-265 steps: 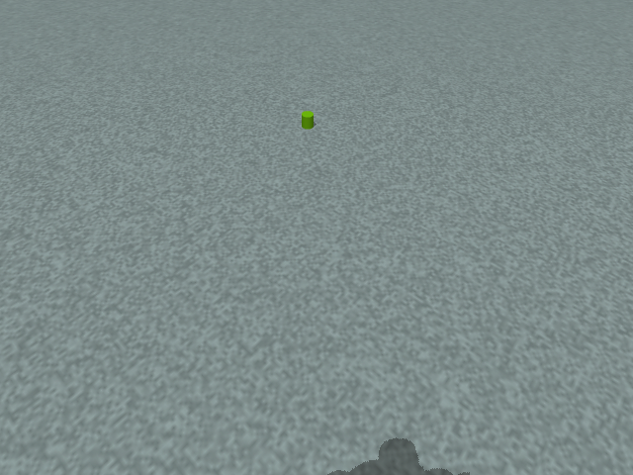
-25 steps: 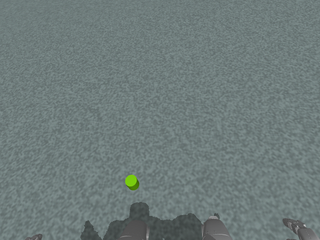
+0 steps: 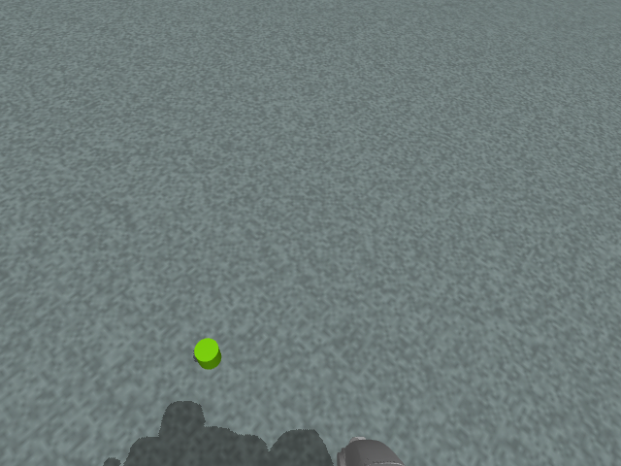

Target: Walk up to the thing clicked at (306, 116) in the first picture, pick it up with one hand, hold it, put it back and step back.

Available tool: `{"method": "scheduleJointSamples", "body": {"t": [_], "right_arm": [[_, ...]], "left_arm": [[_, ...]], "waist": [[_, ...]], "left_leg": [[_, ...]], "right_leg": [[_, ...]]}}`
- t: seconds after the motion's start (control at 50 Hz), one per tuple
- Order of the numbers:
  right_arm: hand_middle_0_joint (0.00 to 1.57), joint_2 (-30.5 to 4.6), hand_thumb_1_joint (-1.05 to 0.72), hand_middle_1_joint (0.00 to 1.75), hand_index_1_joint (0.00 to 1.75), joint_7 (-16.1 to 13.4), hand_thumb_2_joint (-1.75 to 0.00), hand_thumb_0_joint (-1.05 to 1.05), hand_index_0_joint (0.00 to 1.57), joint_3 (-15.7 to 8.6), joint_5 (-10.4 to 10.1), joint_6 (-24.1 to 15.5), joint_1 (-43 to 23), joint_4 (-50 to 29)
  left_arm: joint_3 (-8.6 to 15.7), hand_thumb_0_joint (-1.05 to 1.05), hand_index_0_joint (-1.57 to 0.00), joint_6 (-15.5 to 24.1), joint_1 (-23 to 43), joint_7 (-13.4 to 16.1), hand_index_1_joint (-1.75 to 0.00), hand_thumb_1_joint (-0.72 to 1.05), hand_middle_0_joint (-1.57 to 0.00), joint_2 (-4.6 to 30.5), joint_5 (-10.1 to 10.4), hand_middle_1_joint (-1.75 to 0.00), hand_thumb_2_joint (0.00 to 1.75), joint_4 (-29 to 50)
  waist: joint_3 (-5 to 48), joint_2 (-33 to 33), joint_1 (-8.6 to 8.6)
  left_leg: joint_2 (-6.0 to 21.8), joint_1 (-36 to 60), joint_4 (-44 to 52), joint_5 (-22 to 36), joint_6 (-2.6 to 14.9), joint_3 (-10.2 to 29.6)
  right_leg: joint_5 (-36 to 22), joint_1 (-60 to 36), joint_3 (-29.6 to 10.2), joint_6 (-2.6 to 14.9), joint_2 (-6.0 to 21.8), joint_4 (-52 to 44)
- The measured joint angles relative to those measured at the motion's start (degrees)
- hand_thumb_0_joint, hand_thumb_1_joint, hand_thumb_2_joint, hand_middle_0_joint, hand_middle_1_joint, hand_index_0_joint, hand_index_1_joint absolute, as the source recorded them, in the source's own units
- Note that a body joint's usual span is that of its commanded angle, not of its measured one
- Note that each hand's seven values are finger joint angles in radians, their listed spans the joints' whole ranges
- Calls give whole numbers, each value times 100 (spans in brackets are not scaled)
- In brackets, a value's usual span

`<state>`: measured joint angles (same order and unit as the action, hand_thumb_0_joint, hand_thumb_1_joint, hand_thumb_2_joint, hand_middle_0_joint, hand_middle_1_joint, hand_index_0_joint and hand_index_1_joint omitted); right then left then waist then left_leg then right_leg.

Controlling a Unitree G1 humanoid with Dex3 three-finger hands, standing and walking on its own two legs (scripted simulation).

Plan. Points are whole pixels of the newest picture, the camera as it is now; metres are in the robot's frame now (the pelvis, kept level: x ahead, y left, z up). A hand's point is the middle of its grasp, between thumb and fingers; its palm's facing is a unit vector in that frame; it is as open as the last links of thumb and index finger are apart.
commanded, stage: walk up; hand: left
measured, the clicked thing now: (208, 354) +0.48 +0.26 -0.70
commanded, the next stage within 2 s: none
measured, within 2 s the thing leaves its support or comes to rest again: neither
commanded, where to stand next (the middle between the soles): +0.10 +0.00 m, yaw +0 degrees
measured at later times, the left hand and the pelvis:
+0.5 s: hand (138, 463) +0.15 +0.22 -0.13, palm faces +0.01 -0.91 -0.42, open 7.4 cm; pelvis +0.03 -0.05 +0.00, yaw -1 degrees
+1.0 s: hand out of the picture +0.04 +0.28 -0.14, palm faces +0.06 -0.92 -0.39, open 7.4 cm; pelvis -0.02 +0.00 +0.01, yaw +1 degrees
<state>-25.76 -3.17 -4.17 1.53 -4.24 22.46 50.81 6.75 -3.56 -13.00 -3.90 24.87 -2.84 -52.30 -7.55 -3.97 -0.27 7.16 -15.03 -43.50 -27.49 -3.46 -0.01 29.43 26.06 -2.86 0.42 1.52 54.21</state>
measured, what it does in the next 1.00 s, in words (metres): steps on the spot: right foot, then left foot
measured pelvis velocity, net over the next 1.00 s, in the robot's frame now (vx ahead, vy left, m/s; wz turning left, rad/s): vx -0.02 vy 0.00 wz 0.02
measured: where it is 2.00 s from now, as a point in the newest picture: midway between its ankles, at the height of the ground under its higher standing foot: outside the picture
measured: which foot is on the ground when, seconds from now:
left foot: down 0.00-0.06, up 0.08-0.36, down 0.38-0.56, up 0.58-0.80, down 0.82-1.00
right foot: up 0.00-0.02, down 0.04-1.00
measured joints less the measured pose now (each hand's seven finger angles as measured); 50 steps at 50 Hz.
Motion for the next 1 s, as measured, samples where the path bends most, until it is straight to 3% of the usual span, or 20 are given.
{"method": "scheduleJointSamples", "body": {"t": [0.02, 0.04, 0.08, 0.14, 0.18, 0.3, 0.4, 0.44, 0.5, 0.58, 0.64, 0.7, 0.74, 0.8, 0.84, 0.88, 0.92, 0.96, 1.0], "right_arm": [[21, -65, -90, 30, 30, 1, -90, 1, 21, -3, -5, 5, 10, -20], [21, -130, -90, 30, 30, 6, -90, 1, 21, -2, -16, 31, 2, -24], [21, -202, -90, 30, 30, -10, -90, 1, 21, 11, -70, 151, -103, 48], [20, -51, -91, 30, 30, -68, -90, 1, 21, 91, -129, 316, -394, 134], [20, -19, -91, 30, 30, -58, -90, 1, 20, 129, -187, 274, -574, 68], [20, 107, -91, 30, 30, 92, -90, 1, 20, 241, -288, 211, -1005, -51], [20, 410, -91, 30, 30, 198, -90, 1, 20, 269, -160, 343, -1231, 30], [20, 508, -91, 30, 30, 260, -90, 1, 21, 277, -91, 401, -1328, 16], [21, 480, -91, 30, 30, 338, -90, 1, 21, 267, -94, 449, -1481, -36], [21, 407, -90, 30, 30, 351, -90, 1, 21, 206, -137, 621, -1669, -43], [21, 338, -91, 30, 30, 302, -90, 1, 21, 121, -94, 739, -1777, -66], [20, 187, -91, 30, 30, 325, -90, 1, 21, 12, -114, 688, -1770, -149], [20, 95, -91, 30, 30, 335, -90, 1, 20, -25, -151, 630, -1722, -148], [20, 43, -91, 30, 30, 336, -90, 1, 20, -22, -174, 539, -1608, -10], [20, 170, -91, 30, 30, 294, -90, 1, 20, -13, -113, 432, -1555, 158], [20, 351, -91, 30, 30, 284, -90, 1, 20, 90, -40, 368, -1467, 274], [20, 465, -91, 30, 30, 319, -90, 1, 20, 196, -47, 344, -1355, 368], [20, 570, -91, 30, 30, 331, -90, 1, 20, 293, -55, 352, -1324, 466], [20, 618, -90, 30, 30, 338, -90, 1, 21, 356, -91, 343, -1368, 531]], "left_arm": [[-10, 2, -20, 52, 55, 1, -30, 90, -21, -6, 31, -30, 90, 33], [-13, 1, -20, 128, 118, 13, -30, 90, -21, -21, 66, -30, 90, 61], [-31, 1, -20, 309, 255, 75, -30, 90, -21, -103, 95, -30, 90, 132], [-118, 1, -20, 429, 198, 170, -30, 90, -21, -162, 157, -30, 90, 254], [-212, 1, -20, 427, 170, 227, -30, 90, -21, -279, 202, -30, 90, 269], [-448, 1, -21, 501, 313, 394, -30, 90, -21, -477, 227, -30, 90, 195], [-467, 1, -21, 456, 550, 483, -30, 90, -21, -350, 348, -30, 90, 220], [-430, 1, -21, 403, 676, 534, -30, 90, -21, -313, 394, -30, 90, 208], [-432, 1, -21, 389, 774, 586, -30, 90, -21, -341, 420, -30, 90, 153], [-424, 1, -20, 488, 681, 558, -30, 90, -21, -365, 294, -30, 90, 84], [-433, 1, -21, 527, 502, 569, -30, 90, -21, -368, 200, -30, 90, 49], [-406, 1, -21, 500, 388, 610, -30, 90, -21, -409, 133, -30, 90, 1], [-398, 1, -21, 490, 334, 619, -30, 90, -21, -409, 77, -30, 90, -4], [-397, 1, -21, 447, 276, 571, -30, 90, -21, -343, 38, -30, 90, 6], [-374, 1, -21, 379, 313, 541, -30, 90, -21, -218, 89, -30, 90, -28], [-347, 1, -21, 310, 318, 558, -30, 90, -21, -171, 153, -30, 90, -124], [-378, 1, -20, 297, 298, 540, -30, 90, -21, -181, 180, -30, 90, -279], [-372, 1, -20, 339, 270, 481, -30, 90, -21, -159, 216, -30, 90, -382], [-353, 1, -20, 394, 259, 440, -30, 90, -21, -170, 228, -30, 90, -471]], "waist": [[-23, 41, -11], [-63, 117, -26], [-216, 385, -89], [-131, 228, 5], [-101, 309, 5], [-87, 692, 12], [-175, 556, -8], [-261, 399, 34], [-346, 523, 23], [-304, 657, 26], [-273, 544, 111], [-263, 541, 146], [-230, 561, 178], [-114, 555, 195], [-131, 295, 213], [-109, 125, 269], [34, 215, 182], [125, 208, 182], [160, 214, 202]], "left_leg": [[70, -2, -54, -49, -25, -2], [161, -16, -173, -108, -21, 32], [295, -257, -914, 67, 204, 423], [-339, -766, -2161, -502, 395, 632], [-560, -1083, -2526, -505, 462, 549], [-675, -1267, -1178, 206, 455, 213], [-800, -826, -30, 1024, 447, -48], [-885, -834, -23, 1022, 412, -131], [-781, -942, -120, 1012, 442, -67], [-767, -1177, -370, 1051, 436, 137], [-1088, -1396, -1347, -43, 467, 386], [-1183, -1410, -1919, -164, 451, 562], [-1076, -1205, -1678, -59, 411, 547], [-835, -529, -290, 200, 353, 321], [-962, -170, 384, 627, 285, 146], [-1012, -102, 335, 609, 295, 63], [-879, -111, 284, 590, 331, 201], [-785, -59, 335, 624, 302, 223], [-709, -54, 280, 609, 257, 196]], "right_leg": [[-50, -102, 65, 46, 41, -332], [-457, -241, 154, 46, 36, -702], [-667, -419, 387, -29, -154, -730], [-558, -513, 217, 44, -107, -719], [-646, -691, 182, 90, -116, -969], [-678, -854, 237, 123, -240, -1168], [-332, -703, 313, 80, -100, -623], [-321, -608, 224, 61, -11, -469], [-310, -543, 222, 127, -151, -444], [-507, -558, 279, 75, -222, -678], [-613, -488, 163, 75, -61, -738], [-813, -457, 114, 14, 95, -964], [-918, -409, 105, -57, 165, -1069], [-940, -309, 142, -165, 257, -1030], [-823, -217, 31, -178, 450, -737], [-318, -202, -209, -86, 316, -493], [13, -295, -42, -38, 107, -499], [-385, -543, 100, 17, 51, -971], [-1258, -731, 131, -60, 7, -1442]]}}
